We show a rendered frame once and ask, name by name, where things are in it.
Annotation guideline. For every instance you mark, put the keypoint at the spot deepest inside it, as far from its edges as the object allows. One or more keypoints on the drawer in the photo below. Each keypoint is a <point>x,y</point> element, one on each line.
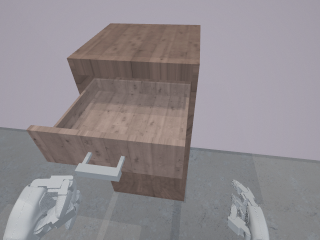
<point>144,121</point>

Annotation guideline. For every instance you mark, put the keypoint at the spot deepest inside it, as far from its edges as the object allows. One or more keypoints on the cabinet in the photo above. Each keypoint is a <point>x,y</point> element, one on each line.
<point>166,53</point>

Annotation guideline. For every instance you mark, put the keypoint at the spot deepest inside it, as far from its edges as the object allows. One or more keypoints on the handle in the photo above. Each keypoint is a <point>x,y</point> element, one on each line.
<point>99,172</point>

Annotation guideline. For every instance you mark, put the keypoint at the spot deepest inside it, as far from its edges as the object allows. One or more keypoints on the robot right hand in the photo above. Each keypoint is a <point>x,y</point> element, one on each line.
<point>252,223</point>

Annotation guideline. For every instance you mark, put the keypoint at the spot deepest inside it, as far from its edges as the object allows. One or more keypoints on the robot left hand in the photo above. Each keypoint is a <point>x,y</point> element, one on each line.
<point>55,197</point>

